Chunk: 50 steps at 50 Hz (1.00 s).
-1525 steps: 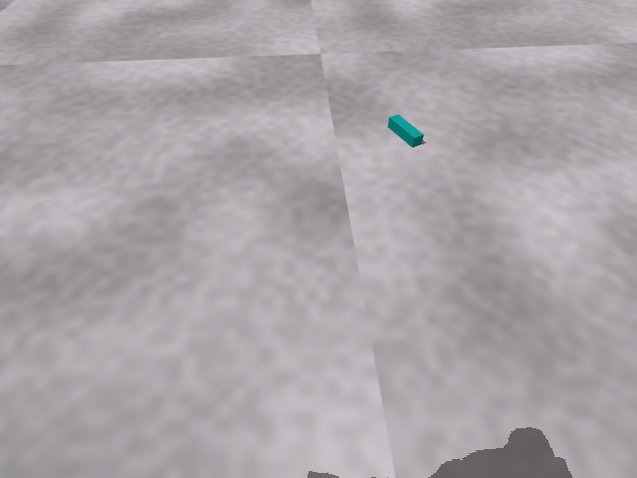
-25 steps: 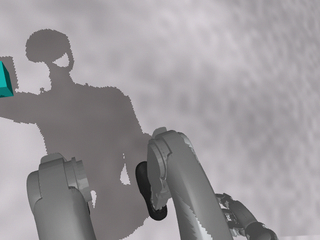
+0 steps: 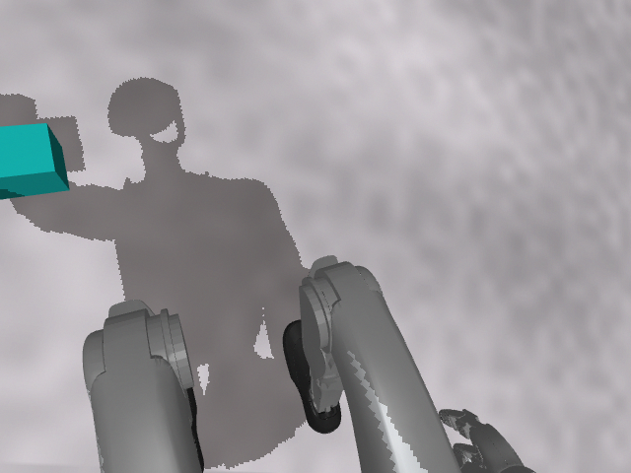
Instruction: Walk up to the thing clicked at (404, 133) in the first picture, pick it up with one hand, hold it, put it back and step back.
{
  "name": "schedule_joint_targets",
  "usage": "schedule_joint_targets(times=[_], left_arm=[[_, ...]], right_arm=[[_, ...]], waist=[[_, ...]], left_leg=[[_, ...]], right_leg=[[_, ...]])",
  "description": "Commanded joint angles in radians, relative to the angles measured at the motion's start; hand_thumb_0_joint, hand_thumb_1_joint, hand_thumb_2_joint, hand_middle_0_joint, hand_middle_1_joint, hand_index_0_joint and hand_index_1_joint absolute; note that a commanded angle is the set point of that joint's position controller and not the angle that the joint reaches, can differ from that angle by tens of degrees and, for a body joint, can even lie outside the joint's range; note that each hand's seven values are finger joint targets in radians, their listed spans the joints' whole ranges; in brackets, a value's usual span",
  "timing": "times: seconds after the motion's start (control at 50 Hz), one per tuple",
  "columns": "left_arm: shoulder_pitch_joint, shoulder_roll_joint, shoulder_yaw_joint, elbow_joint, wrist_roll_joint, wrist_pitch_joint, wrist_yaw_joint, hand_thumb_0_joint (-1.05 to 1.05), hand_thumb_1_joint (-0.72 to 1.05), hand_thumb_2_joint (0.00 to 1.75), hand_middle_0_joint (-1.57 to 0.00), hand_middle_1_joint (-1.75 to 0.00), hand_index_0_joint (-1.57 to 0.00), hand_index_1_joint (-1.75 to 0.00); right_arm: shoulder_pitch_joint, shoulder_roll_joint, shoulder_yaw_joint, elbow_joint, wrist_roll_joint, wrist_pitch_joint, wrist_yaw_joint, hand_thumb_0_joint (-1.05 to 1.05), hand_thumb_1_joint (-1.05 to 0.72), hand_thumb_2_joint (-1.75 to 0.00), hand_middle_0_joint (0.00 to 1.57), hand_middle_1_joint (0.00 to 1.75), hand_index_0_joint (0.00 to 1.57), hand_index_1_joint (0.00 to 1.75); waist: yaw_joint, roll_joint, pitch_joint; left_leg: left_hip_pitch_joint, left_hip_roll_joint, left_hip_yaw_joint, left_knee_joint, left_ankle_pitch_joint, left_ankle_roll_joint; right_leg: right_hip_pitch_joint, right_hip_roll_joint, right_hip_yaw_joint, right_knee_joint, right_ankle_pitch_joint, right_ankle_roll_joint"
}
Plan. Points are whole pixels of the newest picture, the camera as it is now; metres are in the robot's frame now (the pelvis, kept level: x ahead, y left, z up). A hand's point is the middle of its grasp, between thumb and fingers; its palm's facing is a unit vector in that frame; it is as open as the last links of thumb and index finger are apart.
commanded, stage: lift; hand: left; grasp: from above
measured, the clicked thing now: out of the picture +0.49 +0.35 -0.19
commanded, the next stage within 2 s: hold in 1.46 s
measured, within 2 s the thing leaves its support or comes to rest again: neither
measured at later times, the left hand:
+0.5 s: hand out of the picture +0.40 +0.34 +0.01, palm faces -0.46 -0.10 -0.88, open 9.1 cm
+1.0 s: hand out of the picture +0.34 +0.29 +0.21, palm faces -0.46 -0.12 -0.88, open 9.3 cm
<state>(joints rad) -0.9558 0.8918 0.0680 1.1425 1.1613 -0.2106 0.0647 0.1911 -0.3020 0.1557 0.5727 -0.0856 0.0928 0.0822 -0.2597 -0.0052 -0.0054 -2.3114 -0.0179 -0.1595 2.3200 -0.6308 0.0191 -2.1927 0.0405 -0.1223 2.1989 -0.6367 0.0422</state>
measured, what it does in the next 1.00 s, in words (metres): rises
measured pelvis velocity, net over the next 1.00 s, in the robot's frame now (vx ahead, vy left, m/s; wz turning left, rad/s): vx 0.03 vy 0.00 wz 0.15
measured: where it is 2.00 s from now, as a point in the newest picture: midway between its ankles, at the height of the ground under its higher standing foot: (252, 419)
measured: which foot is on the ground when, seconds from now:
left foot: down 0.00-1.00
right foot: down 0.00-1.00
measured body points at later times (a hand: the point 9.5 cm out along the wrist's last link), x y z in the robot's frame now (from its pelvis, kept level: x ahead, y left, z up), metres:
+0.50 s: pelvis +0.00 +0.00 +0.11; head +0.19 +0.08 +0.51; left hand +0.42 +0.34 +0.06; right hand +0.14 -0.25 -0.01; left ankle +0.08 +0.12 -0.32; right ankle +0.12 -0.12 -0.32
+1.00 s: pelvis +0.03 +0.00 +0.29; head +0.12 +0.03 +0.73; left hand +0.36 +0.30 +0.26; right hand +0.16 -0.26 +0.17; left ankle +0.08 +0.12 -0.32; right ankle +0.11 -0.12 -0.32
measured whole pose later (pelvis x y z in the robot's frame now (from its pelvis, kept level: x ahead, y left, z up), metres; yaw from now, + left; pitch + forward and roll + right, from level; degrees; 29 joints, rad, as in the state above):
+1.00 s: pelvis +0.03 +0.00 +0.29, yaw +9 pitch +19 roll -3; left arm -0.38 0.50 -0.11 0.84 1.02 -0.12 0.09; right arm 0.23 -0.24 -0.01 0.73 0.05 0.01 -0.06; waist -0.09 0.04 -0.15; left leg -1.15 0.02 -0.05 1.31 -0.49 0.01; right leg -1.10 0.03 -0.02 1.25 -0.48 0.02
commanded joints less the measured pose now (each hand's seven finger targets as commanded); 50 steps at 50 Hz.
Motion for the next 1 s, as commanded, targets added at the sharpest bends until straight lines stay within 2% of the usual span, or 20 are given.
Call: schedule_joint_targets(times=[0.0, 0.02, 0.06, 0.12, 0.16, 0.18, 0.2, 0.22, 0.28, 0.42, 0.56, 0.66, 0.72, 0.74, 0.76, 0.82, 0.86, 0.9, 0.94, 0.98], left_arm=[[-0.294, 0.318, 0.072, -0.277, -0.052, -0.001, 0.0, 0.0, 0.78, 0.55, -1.06, -0.6, -1.11, -0.55], [-0.307, 0.315, 0.071, -0.327, -0.065, -0.012, -0.012, 0.0, 0.78, 0.55, -1.06, -0.59, -1.11, -0.55], [-0.267, 0.3, 0.074, -0.319, -0.076, -0.027, -0.031, 0.0, 0.77, 0.56, -1.06, -0.59, -1.1, -0.55], [-0.261, 0.316, 0.097, -0.405, -0.096, -0.054, -0.043, 0.0, 0.72, 0.58, -1.03, -0.58, -1.07, -0.55], [-0.25, 0.261, 0.079, -0.448, -0.118, -0.063, -0.038, 0.0, 0.73, 0.59, -1.03, -0.6, -1.07, -0.56], [-0.192, 0.244, 0.077, -0.39, -0.115, -0.057, -0.034, 0.0, 0.74, 0.61, -1.03, -0.62, -1.07, -0.58], [-0.228, 0.241, 0.072, -0.447, -0.12, -0.062, -0.027, 0.0, 0.73, 0.58, -1.02, -0.62, -1.06, -0.57], [-0.199, 0.248, 0.084, -0.437, -0.116, -0.059, -0.019, 0.0, 0.74, 0.6, -1.03, -0.61, -1.06, -0.57], [-0.154, 0.207, 0.065, -0.449, -0.111, -0.044, -0.012, 0.0, 0.73, 0.61, -1.01, -0.63, -1.05, -0.59], [-0.065, 0.114, 0.024, -0.541, -0.15, 0.004, -0.013, 0.0, 0.69, 0.61, -0.97, -0.66, -1.01, -0.61], [0.079, 0.047, 0.019, -0.62, -0.181, 0.047, -0.004, 0.0, 0.67, 0.61, -0.95, -0.65, -0.99, -0.6], [0.142, -0.002, 0.002, -0.66, -0.18, 0.071, 0.018, 0.0, 0.69, 0.68, -0.97, -0.7, -1.0, -0.66], [0.182, -0.032, -0.019, -0.625, -0.165, 0.079, 0.033, 0.0, 0.7, 0.69, -0.99, -0.69, -1.02, -0.66], [0.208, -0.029, -0.008, -0.596, -0.168, 0.081, 0.041, 0.0, 0.69, 0.69, -0.98, -0.69, -1.01, -0.66], [0.209, -0.065, -0.037, -0.587, -0.163, 0.082, 0.045, 0.0, 0.68, 0.68, -0.97, -0.7, -1.0, -0.66], [0.208, -0.08, -0.044, -0.553, -0.156, 0.084, 0.064, 0.0, 0.65, 0.68, -0.94, -0.7, -0.98, -0.66], [0.232, -0.126, -0.076, -0.509, -0.156, 0.086, 0.072, 0.0, 0.67, 0.69, -0.96, -0.7, -1.0, -0.66], [0.269, -0.161, -0.099, -0.483, -0.155, 0.087, 0.078, 0.0, 0.64, 0.68, -0.94, -0.71, -0.98, -0.67], [0.249, -0.15, -0.093, -0.483, -0.153, 0.084, 0.086, 0.0, 0.63, 0.67, -0.93, -0.72, -0.97, -0.67], [0.222, -0.189, -0.123, -0.489, -0.143, 0.084, 0.095, 0.0, 0.65, 0.69, -0.94, -0.74, -0.98, -0.7]], right_arm=[[0.206, -0.254, -0.116, -0.013, 0.01, 0.009, -0.023, 0.0, -0.91, -0.9, 0.2, 0.3, 0.2, 0.3], [0.202, -0.247, -0.117, -0.008, 0.015, 0.011, -0.026, 0.0, -0.91, -0.9, 0.2, 0.3, 0.2, 0.3], [0.198, -0.246, -0.126, -0.007, 0.017, 0.014, -0.035, 0.0, -0.91, -0.9, 0.2, 0.3, 0.2, 0.3], [0.189, -0.232, -0.141, -0.012, 0.026, 0.017, -0.046, 0.0, -0.91, -0.9, 0.2, 0.3, 0.2, 0.3], [0.182, -0.218, -0.152, -0.012, 0.035, 0.013, -0.048, 0.0, -0.91, -0.9, 0.2, 0.3, 0.2, 0.3], [0.178, -0.216, -0.156, -0.002, 0.039, 0.012, -0.049, 0.0, -0.91, -0.9, 0.2, 0.3, 0.2, 0.3], [0.174, -0.207, -0.16, 0.0, 0.045, 0.01, -0.051, 0.0, -0.9, -0.9, 0.2, 0.3, 0.2, 0.3], [0.169, -0.212, -0.167, 0.004, 0.047, 0.008, -0.054, 0.0, -0.91, -0.9, 0.2, 0.3, 0.2, 0.3], [0.16, -0.205, -0.18, 0.006, 0.06, 0.005, -0.056, 0.0, -0.9, -0.9, 0.2, 0.3, 0.2, 0.3], [0.134, -0.178, -0.198, 0.004, 0.081, -0.011, -0.074, 0.0, -0.9, -0.9, 0.2, 0.3, 0.2, 0.3], [0.094, -0.152, -0.209, 0.008, 0.102, -0.028, -0.106, 0.0, -0.9, -0.9, 0.2, 0.3, 0.2, 0.3], [0.081, -0.129, -0.212, 0.034, 0.109, -0.048, -0.125, 0.0, -0.9, -0.9, 0.2, 0.3, 0.2, 0.3], [0.078, -0.111, -0.208, 0.046, 0.114, -0.061, -0.134, 0.0, -0.9, -0.9, 0.2, 0.3, 0.2, 0.3], [0.069, -0.107, -0.208, 0.051, 0.117, -0.066, -0.137, 0.0, -0.9, -0.9, 0.2, 0.3, 0.2, 0.3], [0.076, -0.103, -0.207, 0.056, 0.118, -0.071, -0.139, 0.0, -0.9, -0.9, 0.2, 0.3, 0.2, 0.3], [0.066, -0.104, -0.211, 0.066, 0.123, -0.091, -0.145, 0.0, -0.9, -0.9, 0.2, 0.3, 0.2, 0.3], [0.063, -0.098, -0.212, 0.067, 0.126, -0.104, -0.146, 0.0, -0.9, -0.9, 0.2, 0.3, 0.2, 0.3], [0.067, -0.091, -0.214, 0.073, 0.128, -0.115, -0.147, 0.0, -0.9, -0.9, 0.2, 0.3, 0.2, 0.3], [0.071, -0.096, -0.222, 0.078, 0.127, -0.127, -0.149, 0.0, -0.9, -0.9, 0.2, 0.3, 0.2, 0.3], [0.082, -0.095, -0.221, 0.078, 0.126, -0.136, -0.146, 0.0, -0.91, -0.9, 0.2, 0.3, 0.2, 0.3]], waist=[[0.032, 0.426, -0.841], [0.041, 0.433, -0.87], [0.034, 0.41, -0.806], [0.065, 0.41, -0.878], [0.064, 0.411, -0.891], [0.069, 0.388, -0.846], [0.072, 0.399, -0.873], [0.083, 0.397, -0.862], [0.098, 0.396, -0.869], [0.106, 0.337, -0.856], [0.139, 0.266, -0.793], [0.145, 0.235, -0.759], [0.148, 0.187, -0.685], [0.157, 0.175, -0.644], [0.147, 0.172, -0.612], [0.158, 0.161, -0.555], [0.155, 0.144, -0.503], [0.158, 0.108, -0.48], [0.166, 0.118, -0.472], [0.163, 0.136, -0.47]], left_leg=[[0.702, 0.015, 0.075, -0.301, 0.216, 0.007], [0.725, 0.017, 0.076, -0.313, 0.226, 0.007], [0.706, 0.012, 0.08, -0.322, 0.207, 0.008], [0.775, 0.013, 0.085, -0.363, 0.2, 0.009], [0.805, 0.016, 0.081, -0.409, 0.184, 0.013], [0.803, 0.017, 0.076, -0.427, 0.169, 0.013], [0.817, 0.021, 0.076, -0.45, 0.156, 0.016], [0.83, 0.018, 0.071, -0.469, 0.143, 0.013], [0.914, 0.032, 0.041, -0.542, 0.143, 0.014], [1.024, 0.036, 0.04, -0.667, 0.143, 0.014], [1.156, 0.037, 0.04, -0.853, 0.086, 0.011], [1.26, 0.033, 0.073, -0.945, 0.142, 0.011], [1.295, 0.026, 0.093, -1.01, 0.153, 0.012], [1.3, 0.025, 0.096, -1.038, 0.135, 0.01], [1.315, 0.024, 0.101, -1.065, 0.126, 0.009], [1.366, 0.027, 0.087, -1.156, 0.078, 0.005], [1.385, 0.025, 0.091, -1.201, 0.066, 0.003], [1.407, 0.014, 0.107, -1.224, 0.093, 0.003], [1.45, 0.014, 0.116, -1.261, 0.111, 0.002], [1.508, 0.017, 0.116, -1.3, 0.136, -0.002]], right_leg=[[0.373, 0.02, -0.025, -0.243, 0.204, -0.092], [0.381, 0.021, -0.02, -0.243, 0.212, -0.091], [0.367, 0.017, -0.016, -0.271, 0.192, -0.097], [0.4, 0.014, 0.002, -0.299, 0.185, -0.097], [0.409, 0.013, 0.004, -0.315, 0.186, -0.09], [0.397, 0.011, 0.006, -0.324, 0.177, -0.089], [0.412, 0.012, 0.008, -0.331, 0.179, -0.086], [0.408, 0.009, 0.01, -0.339, 0.166, -0.09], [0.429, 0.007, 0.007, -0.358, 0.173, -0.08], [0.579, 0.009, 0.019, -0.482, 0.184, -0.071], [0.774, 0.01, 0.033, -0.658, 0.162, -0.063], [0.935, 0.012, 0.057, -0.8, 0.195, -0.063], [1.037, 0.015, 0.072, -0.899, 0.199, -0.064], [1.064, 0.014, 0.08, -0.93, 0.184, -0.063], [1.082, 0.015, 0.083, -0.963, 0.178, -0.064], [1.142, 0.017, 0.094, -1.035, 0.141, -0.062], [1.176, 0.018, 0.105, -1.092, 0.125, -0.061], [1.225, 0.018, 0.118, -1.152, 0.12, -0.063], [1.265, 0.016, 0.126, -1.188, 0.138, -0.06], [1.29, 0.017, 0.123, -1.213, 0.169, -0.062]])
